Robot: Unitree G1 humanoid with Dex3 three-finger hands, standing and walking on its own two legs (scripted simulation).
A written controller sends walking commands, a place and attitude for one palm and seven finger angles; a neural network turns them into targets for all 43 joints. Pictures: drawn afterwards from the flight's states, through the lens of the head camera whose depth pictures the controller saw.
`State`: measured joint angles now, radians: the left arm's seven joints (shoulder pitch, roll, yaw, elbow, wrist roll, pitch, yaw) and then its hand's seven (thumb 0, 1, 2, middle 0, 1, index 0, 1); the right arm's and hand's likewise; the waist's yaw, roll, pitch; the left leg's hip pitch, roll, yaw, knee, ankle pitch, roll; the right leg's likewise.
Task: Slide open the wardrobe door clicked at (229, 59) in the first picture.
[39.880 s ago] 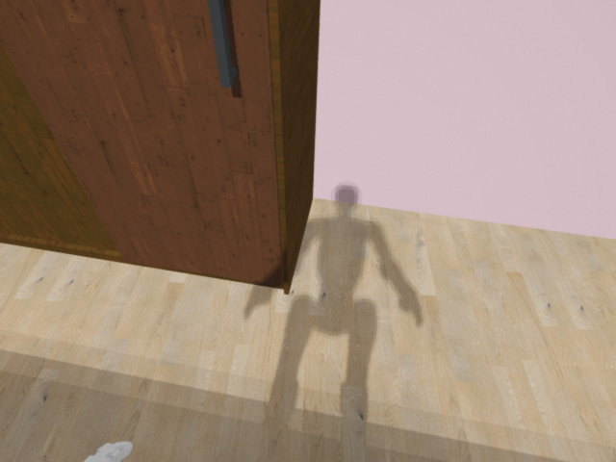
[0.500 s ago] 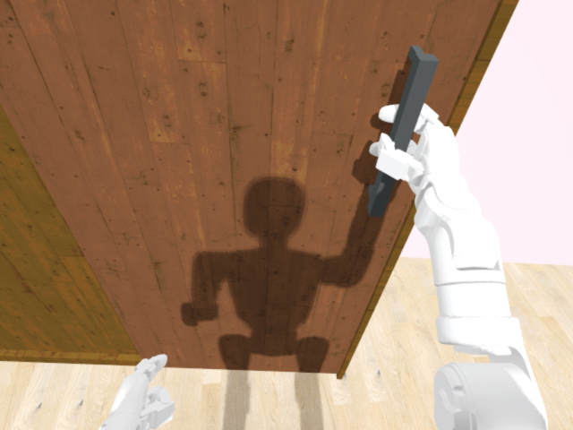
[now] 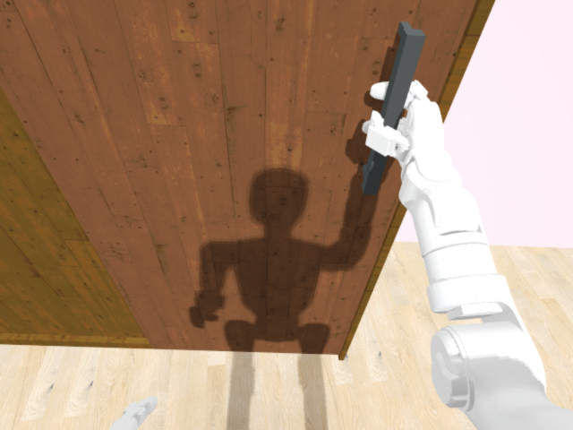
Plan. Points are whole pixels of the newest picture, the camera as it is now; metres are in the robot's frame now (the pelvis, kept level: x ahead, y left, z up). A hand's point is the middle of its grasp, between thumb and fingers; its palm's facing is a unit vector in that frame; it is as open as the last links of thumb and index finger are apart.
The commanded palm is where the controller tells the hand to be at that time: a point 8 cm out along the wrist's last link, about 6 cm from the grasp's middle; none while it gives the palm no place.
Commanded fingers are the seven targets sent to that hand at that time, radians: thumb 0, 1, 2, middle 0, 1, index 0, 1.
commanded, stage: tug the door sideways, standing still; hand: right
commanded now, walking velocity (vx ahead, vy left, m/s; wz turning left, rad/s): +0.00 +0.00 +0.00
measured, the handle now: (384, 118) +0.49 -0.11 +0.22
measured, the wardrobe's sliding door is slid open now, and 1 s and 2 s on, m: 0.00 0.01 0.18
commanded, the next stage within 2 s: step sideways, sliding the door along in 0.08 s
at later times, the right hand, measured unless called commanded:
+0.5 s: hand (369, 137) +0.44 -0.08 +0.22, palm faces +0.12 +0.99 -0.09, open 6.2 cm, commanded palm +0.42 -0.08 +0.23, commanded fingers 0.00 -0.90 -0.90 0.45 1.40 0.45 1.40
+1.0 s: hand (361, 135) +0.45 -0.07 +0.21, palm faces +0.31 +0.95 -0.09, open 6.5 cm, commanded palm +0.43 -0.04 +0.21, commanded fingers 0.00 -0.90 -0.90 0.45 1.40 0.45 1.40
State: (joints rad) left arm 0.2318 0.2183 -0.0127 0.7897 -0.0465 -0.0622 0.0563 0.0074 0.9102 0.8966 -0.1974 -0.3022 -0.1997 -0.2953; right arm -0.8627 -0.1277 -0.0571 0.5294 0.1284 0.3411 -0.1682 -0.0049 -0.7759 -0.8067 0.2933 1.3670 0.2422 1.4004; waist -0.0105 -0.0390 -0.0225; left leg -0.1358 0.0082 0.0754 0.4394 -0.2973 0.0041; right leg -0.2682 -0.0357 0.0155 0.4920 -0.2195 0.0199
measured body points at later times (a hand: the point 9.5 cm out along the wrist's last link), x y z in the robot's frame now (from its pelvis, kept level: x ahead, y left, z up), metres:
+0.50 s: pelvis -0.01 +0.03 -0.02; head +0.02 +0.05 +0.43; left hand +0.13 +0.25 -0.14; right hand +0.43 -0.13 +0.22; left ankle +0.00 +0.11 -0.74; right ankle +0.03 -0.13 -0.74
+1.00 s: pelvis +0.06 +0.14 -0.02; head +0.13 +0.13 +0.42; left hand +0.32 +0.28 -0.11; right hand +0.43 -0.12 +0.21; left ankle +0.15 +0.32 -0.73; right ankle +0.02 -0.08 -0.74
